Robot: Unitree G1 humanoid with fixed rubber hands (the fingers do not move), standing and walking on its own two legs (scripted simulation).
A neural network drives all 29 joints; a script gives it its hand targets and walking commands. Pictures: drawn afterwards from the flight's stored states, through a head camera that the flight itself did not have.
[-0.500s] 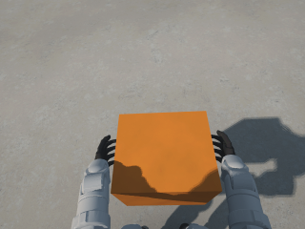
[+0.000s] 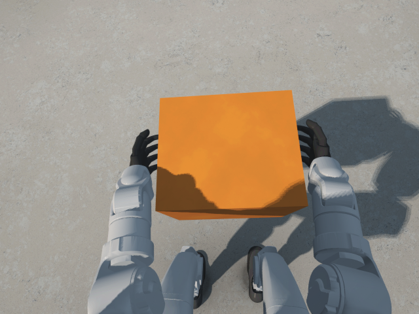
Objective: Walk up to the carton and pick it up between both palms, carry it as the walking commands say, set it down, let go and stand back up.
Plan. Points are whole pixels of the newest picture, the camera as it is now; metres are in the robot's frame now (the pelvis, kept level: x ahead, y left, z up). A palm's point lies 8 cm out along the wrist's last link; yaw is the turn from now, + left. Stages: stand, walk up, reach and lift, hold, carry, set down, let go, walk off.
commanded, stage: set down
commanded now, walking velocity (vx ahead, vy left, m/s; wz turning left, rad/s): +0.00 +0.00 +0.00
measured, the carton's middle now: (227, 164) +0.40 +0.01 -0.13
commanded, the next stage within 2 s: none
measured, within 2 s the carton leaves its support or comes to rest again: neither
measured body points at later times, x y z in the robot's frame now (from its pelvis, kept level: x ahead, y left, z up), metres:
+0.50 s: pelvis +0.00 -0.01 -0.07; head +0.22 -0.01 +0.32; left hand +0.40 +0.19 -0.16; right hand +0.44 -0.16 -0.15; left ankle +0.05 +0.12 -0.67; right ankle +0.09 -0.12 -0.67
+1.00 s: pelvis -0.03 +0.00 -0.15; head +0.23 +0.01 +0.21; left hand +0.43 +0.19 -0.25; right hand +0.47 -0.16 -0.24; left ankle +0.05 +0.12 -0.67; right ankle +0.09 -0.12 -0.67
